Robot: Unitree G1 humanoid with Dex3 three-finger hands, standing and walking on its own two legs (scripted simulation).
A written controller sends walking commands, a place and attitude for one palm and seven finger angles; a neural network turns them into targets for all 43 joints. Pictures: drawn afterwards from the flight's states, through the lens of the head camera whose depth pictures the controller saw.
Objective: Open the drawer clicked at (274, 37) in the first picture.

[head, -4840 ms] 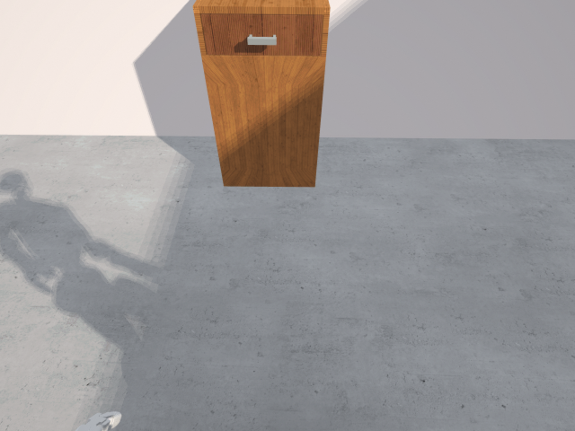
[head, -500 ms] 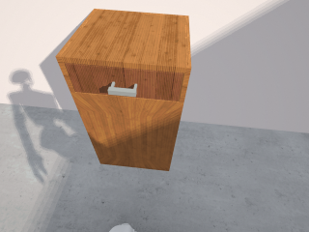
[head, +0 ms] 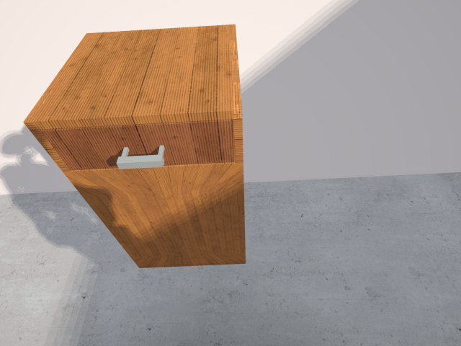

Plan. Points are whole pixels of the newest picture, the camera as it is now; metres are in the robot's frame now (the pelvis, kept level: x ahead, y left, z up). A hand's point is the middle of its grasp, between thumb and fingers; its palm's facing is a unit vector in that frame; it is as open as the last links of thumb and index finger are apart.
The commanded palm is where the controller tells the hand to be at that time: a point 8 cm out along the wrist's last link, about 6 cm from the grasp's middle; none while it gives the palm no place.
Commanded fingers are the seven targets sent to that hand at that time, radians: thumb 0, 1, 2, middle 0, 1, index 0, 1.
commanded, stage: come to a stop and stand still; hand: left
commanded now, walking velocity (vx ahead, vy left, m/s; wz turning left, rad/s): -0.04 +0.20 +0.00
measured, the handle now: (142, 155) +0.52 +0.24 +0.00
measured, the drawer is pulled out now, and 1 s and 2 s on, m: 0.00 0.00 0.00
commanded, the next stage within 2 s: look again from close up in 0.70 s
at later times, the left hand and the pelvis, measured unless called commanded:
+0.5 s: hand out of the picture -0.05 +0.23 -0.17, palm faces +0.10 -0.97 -0.21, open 7.4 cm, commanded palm none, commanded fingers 0.00 0.90 0.90 -0.20 -0.30 -0.20 -0.30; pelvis -0.05 +0.03 +0.01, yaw +1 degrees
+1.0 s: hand out of the picture +0.02 +0.18 -0.17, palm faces +0.02 -0.97 -0.25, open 7.3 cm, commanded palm none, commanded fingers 0.00 0.90 0.90 -0.20 -0.30 -0.20 -0.30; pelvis -0.02 -0.01 +0.00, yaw +1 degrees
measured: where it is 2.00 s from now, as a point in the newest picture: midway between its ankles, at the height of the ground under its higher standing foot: outside the picture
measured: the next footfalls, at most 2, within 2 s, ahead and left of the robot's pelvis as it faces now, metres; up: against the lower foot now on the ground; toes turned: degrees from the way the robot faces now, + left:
left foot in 0.44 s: +0.02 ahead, +0.11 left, +0.00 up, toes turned +4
right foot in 0.82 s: +0.06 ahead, -0.02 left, +0.00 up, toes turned +5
